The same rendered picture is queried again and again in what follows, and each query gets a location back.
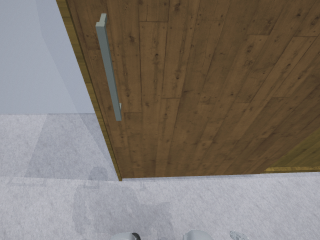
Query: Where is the handle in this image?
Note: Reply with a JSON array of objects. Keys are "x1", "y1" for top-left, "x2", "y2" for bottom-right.
[{"x1": 95, "y1": 13, "x2": 122, "y2": 121}]

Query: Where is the wardrobe door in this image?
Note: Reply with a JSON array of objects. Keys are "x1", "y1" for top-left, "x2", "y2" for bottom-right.
[
  {"x1": 67, "y1": 0, "x2": 320, "y2": 179},
  {"x1": 269, "y1": 128, "x2": 320, "y2": 168}
]

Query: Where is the robot right thigh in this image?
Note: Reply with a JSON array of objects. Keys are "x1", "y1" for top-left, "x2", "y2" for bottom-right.
[{"x1": 182, "y1": 229, "x2": 214, "y2": 240}]

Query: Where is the robot right hand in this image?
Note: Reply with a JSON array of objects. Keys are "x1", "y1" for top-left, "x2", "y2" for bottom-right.
[{"x1": 229, "y1": 230, "x2": 249, "y2": 240}]

